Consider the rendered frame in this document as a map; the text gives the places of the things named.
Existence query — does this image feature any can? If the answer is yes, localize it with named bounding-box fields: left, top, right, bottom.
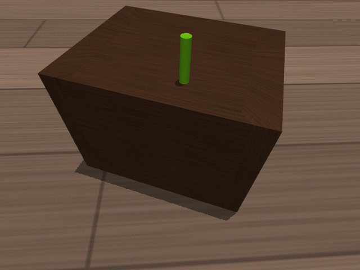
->
left=179, top=33, right=192, bottom=84

